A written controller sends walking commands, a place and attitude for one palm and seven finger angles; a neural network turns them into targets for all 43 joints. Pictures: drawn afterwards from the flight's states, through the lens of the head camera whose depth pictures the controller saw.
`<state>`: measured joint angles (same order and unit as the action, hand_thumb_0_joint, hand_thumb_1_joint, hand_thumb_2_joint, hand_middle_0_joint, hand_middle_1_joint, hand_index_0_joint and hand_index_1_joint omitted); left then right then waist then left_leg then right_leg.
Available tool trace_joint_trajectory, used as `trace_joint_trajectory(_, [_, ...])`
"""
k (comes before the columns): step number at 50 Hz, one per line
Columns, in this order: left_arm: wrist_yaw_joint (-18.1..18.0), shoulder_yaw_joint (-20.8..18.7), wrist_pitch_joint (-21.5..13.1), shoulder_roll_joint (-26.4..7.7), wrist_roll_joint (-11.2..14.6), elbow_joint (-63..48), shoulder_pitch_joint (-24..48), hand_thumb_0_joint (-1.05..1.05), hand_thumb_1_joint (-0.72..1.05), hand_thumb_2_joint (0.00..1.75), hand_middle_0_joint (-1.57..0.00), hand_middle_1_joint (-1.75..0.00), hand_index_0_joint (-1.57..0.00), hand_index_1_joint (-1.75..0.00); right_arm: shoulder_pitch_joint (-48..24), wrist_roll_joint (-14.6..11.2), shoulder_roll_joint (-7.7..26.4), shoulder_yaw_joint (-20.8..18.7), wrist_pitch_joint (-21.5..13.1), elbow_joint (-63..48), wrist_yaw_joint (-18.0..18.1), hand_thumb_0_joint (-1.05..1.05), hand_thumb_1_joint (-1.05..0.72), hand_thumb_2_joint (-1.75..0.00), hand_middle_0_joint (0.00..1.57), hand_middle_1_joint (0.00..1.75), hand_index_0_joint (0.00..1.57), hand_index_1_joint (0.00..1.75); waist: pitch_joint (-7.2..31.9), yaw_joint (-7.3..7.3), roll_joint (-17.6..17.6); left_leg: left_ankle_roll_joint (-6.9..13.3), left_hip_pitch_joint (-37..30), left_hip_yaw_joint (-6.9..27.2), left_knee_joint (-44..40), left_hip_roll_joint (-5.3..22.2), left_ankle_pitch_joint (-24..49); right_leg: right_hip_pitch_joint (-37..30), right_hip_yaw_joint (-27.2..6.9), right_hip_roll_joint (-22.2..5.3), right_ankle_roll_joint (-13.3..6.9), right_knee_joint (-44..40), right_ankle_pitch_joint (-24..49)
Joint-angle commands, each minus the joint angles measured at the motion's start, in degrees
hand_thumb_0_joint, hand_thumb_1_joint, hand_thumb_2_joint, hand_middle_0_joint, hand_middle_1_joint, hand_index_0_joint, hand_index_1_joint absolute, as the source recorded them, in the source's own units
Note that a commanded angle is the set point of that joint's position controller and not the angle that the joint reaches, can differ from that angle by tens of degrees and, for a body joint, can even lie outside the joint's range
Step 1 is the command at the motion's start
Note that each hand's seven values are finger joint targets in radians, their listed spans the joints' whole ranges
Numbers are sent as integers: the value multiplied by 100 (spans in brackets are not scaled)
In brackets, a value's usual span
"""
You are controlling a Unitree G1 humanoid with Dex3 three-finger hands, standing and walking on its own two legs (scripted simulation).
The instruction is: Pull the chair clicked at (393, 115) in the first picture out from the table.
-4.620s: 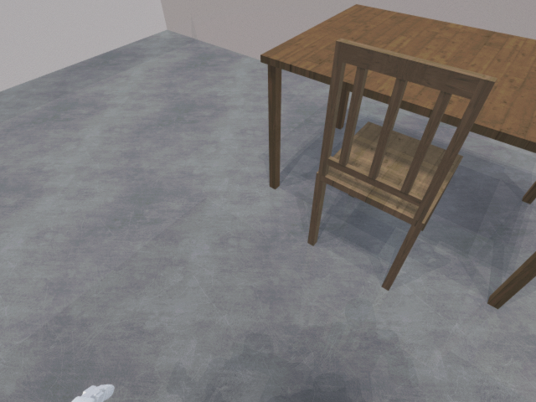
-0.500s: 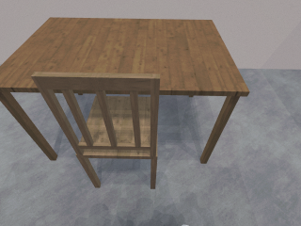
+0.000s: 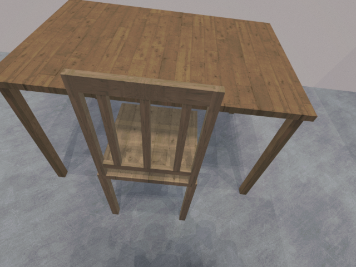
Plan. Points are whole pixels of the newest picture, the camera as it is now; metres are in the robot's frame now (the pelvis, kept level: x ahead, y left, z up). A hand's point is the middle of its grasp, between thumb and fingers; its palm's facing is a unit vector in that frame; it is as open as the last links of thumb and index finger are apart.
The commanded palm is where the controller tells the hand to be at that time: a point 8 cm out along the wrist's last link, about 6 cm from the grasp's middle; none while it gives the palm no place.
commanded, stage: come to a stop and stand still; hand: left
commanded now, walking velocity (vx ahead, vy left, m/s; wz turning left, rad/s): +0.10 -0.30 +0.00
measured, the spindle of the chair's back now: (146, 137) +0.49 +0.13 -0.06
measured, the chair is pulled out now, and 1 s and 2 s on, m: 0.00 0.00 0.00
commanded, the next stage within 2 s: look again from close up in 1.66 s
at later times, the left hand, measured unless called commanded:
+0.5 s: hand out of the picture -0.04 +0.18 -0.16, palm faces -0.04 -0.98 -0.17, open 7.3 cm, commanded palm none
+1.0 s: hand out of the picture -0.05 +0.06 -0.16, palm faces +0.04 -0.99 -0.12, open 7.3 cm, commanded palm none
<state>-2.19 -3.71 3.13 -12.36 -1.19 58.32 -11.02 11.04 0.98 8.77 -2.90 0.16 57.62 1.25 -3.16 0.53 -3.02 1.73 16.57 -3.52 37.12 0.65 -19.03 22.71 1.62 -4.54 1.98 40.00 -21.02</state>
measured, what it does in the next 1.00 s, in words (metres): steps on the spot: right foot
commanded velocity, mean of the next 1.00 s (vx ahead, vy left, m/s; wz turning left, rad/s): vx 0.02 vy -0.06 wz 0.00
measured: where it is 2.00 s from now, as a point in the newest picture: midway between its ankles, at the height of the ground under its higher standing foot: outside the picture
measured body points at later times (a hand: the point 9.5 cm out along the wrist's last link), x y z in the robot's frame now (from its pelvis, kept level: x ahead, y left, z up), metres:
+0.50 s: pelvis -0.03 +0.00 +0.02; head -0.01 +0.02 +0.47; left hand -0.03 +0.23 -0.15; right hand -0.08 -0.22 -0.12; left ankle +0.01 +0.09 -0.72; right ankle -0.09 -0.15 -0.69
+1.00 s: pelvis -0.02 -0.07 +0.02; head -0.01 -0.08 +0.47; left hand -0.06 +0.11 -0.14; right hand -0.05 -0.27 -0.15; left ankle +0.01 +0.09 -0.72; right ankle -0.07 -0.14 -0.72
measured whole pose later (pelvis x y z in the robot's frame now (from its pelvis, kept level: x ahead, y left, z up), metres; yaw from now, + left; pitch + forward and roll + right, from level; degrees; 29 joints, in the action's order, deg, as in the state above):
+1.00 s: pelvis -0.02 -0.07 +0.02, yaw -2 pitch -1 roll +0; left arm -1.9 0.4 -0.9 -3.0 -0.1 67.1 -20.1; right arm 18.0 0.5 5.7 -0.5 0.1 67.1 2.7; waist -1.5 -0.2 1.1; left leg -3.6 12.0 -0.8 23.4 4.3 -10.7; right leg 5.2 4.0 2.7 -3.7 22.6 -17.1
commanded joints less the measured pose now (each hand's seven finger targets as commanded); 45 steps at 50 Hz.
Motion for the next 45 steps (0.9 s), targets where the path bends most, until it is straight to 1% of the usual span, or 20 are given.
trace_joint_trajectory(1, [52,-128,39,-280,-67,-94,-431,0,90,90,-20,-30,-20,-30,59,108,951,-89,-52,-218,184,0,-90,-90,20,30,20,30,-387,64,1299,81,664,2044,-2891,1713,-152,310,-745,363,-80,1767,-169])
trace_joint_trajectory(3, [122,-171,13,-358,-59,58,-731,0,90,90,-20,-30,-20,-30,118,78,874,-44,-71,-212,222,0,-90,-90,20,30,20,30,-350,80,1010,-20,43,1535,-2729,1489,294,702,-736,430,-3,2197,347])
trace_joint_trajectory(5, [137,-193,29,-363,-62,134,-918,0,90,90,-20,-30,-20,-30,346,46,853,-67,-90,-127,267,0,-90,-90,20,30,20,30,-140,41,850,-63,-408,1246,-2579,1475,1077,820,-763,482,72,2440,565])
trace_joint_trajectory(8, [117,-225,97,-412,-64,139,-1090,0,90,90,-20,-30,-20,-30,746,20,846,-84,-85,26,335,0,-90,-90,20,30,20,30,188,-74,1012,-161,-1033,1241,-2450,1544,1600,889,-878,545,120,2521,578])
trace_joint_trajectory(11, [119,-218,115,-367,-51,119,-1154,0,90,90,-20,-30,-20,-30,955,14,851,-105,-100,124,365,0,-90,-90,20,30,20,30,334,-129,1071,-28,-1404,1267,-2389,1621,1962,850,-866,531,143,2308,421])
trace_joint_trajectory(15, [132,-166,132,-286,-40,166,-1112,0,90,90,-20,-30,-20,-30,1094,16,806,-124,-89,241,350,0,-90,-90,20,30,20,30,236,-212,1183,174,-1342,1323,-2559,1590,1327,617,-739,446,123,1801,235])
trace_joint_trajectory(19, [150,-29,84,-108,-32,172,-921,0,90,90,-20,-30,-20,-30,1071,28,774,-148,-59,350,274,0,-90,-90,20,30,20,30,116,-281,1304,527,-1109,1311,-2688,1533,535,196,-320,295,39,773,-199])
trace_joint_trajectory(22, [125,75,25,83,-4,244,-880,0,90,90,-20,-30,-20,-30,1058,62,800,-158,-10,450,206,0,-90,-90,20,30,20,30,75,-291,1306,606,-707,1370,-2741,1478,-68,-358,-70,325,-69,-58,-490])
trace_joint_trajectory(24, [101,118,-31,137,25,332,-975,0,90,90,-20,-30,-20,-30,1054,52,774,-160,0,537,160,0,-90,-90,20,30,20,30,21,-218,1250,565,-388,1396,-2739,1415,-246,-755,11,381,-147,-610,-331])
trace_joint_trajectory(25, [81,118,-66,197,33,415,-1186,0,90,90,-20,-30,-20,-30,976,48,771,-165,7,546,146,0,-90,-90,20,30,20,30,73,-85,1236,492,-236,1307,-2653,1351,-366,-1060,80,381,-163,-1018,12])
trace_joint_trajectory(27, [34,129,-143,133,9,598,-1464,0,90,90,-20,-30,-20,-30,1010,-6,578,-144,24,634,116,0,-90,-90,20,30,20,30,108,24,814,174,160,928,-2295,981,-536,-1835,116,316,-168,-2095,858])
trace_joint_trajectory(28, [2,135,-208,29,-4,599,-1429,0,90,90,-20,-30,-20,-30,1080,-34,368,-98,26,657,97,0,-90,-90,20,30,20,30,77,-6,335,-41,321,633,-1879,667,-541,-1883,-343,-41,-259,-2425,584])
trace_joint_trajectory(29, [-27,171,-274,-157,16,549,-1150,0,90,90,-20,-30,-20,-30,1110,-77,80,-3,43,667,70,0,-90,-90,20,30,20,30,-154,-125,-246,-190,382,330,-1482,365,-427,-1432,-1019,-592,-458,-2826,-203])
trace_joint_trajectory(30, [-30,173,-294,-278,32,497,-905,0,90,90,-20,-30,-20,-30,1129,-49,-72,71,54,672,42,0,-90,-90,20,30,20,30,-377,-193,-529,-223,55,169,-1235,220,-207,-691,-1269,-899,-604,-3212,-949])
trace_joint_trajectory(31, [-22,186,-306,-309,38,472,-740,0,90,90,-20,-30,-20,-30,1193,-9,-68,71,57,715,9,0,-90,-90,20,30,20,30,-392,-254,-513,-210,-318,159,-1095,170,61,-218,-1242,-896,-639,-3292,-1315])
trace_joint_trajectory(32, [-23,177,-360,-251,59,479,-725,0,90,90,-20,-30,-20,-30,1155,29,-66,88,89,744,21,0,-90,-90,20,30,20,30,-649,-165,-1194,-197,-186,171,-973,181,271,-108,-1252,-688,-618,-3371,-1022])
trace_joint_trajectory(34, [-29,268,-399,35,86,599,-832,0,90,90,-20,-30,-20,-30,1274,11,-42,135,65,837,48,0,-90,-90,20,30,20,30,-855,-205,-785,-172,-318,255,-1146,295,725,-222,-941,-529,-612,-3081,-56])
trace_joint_trajectory(37, [-33,308,-457,167,125,653,-1009,0,90,90,-20,-30,-20,-30,1414,-9,-18,190,-4,941,95,0,-90,-90,20,30,20,30,-641,-199,-135,-185,-542,419,-1498,410,1391,-579,-642,-241,-483,-2610,885])
trace_joint_trajectory(41, [-44,283,-436,134,113,705,-1150,0,90,90,-20,-30,-20,-30,1250,-23,-10,195,16,925,119,0,-90,-90,20,30,20,30,-660,-119,276,-244,-592,374,-1462,428,1339,-613,-626,-203,-402,-2665,807])
trace_joint_trajectory(45, [-48,278,-461,182,106,746,-1264,0,90,90,-20,-30,-20,-30,1173,-32,13,190,-8,904,151,0,-90,-90,20,30,20,30,-350,-108,273,-245,-709,349,-1450,448,1443,-917,-598,-172,-358,-2542,1460])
